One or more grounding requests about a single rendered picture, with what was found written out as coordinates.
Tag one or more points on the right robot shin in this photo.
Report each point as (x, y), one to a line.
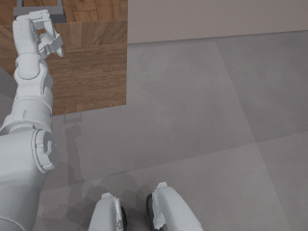
(159, 220)

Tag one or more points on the right robot foot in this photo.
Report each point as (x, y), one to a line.
(149, 208)

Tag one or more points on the handle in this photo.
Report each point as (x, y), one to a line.
(56, 13)

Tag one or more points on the left robot forearm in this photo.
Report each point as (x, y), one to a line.
(33, 103)

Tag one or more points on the cabinet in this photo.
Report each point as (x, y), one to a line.
(92, 74)

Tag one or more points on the robot left hand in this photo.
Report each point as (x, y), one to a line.
(27, 40)

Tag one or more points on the drawer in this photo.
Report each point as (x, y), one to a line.
(75, 10)

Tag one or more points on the robot left upper arm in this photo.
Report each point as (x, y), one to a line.
(25, 160)

